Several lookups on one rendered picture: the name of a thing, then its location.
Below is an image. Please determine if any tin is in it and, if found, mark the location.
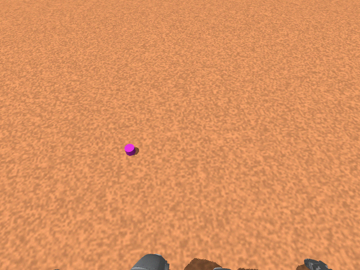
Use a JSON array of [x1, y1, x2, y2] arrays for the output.
[[124, 144, 136, 156]]

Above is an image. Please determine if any right robot hand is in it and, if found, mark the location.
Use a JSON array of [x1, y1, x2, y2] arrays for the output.
[[304, 259, 332, 270]]

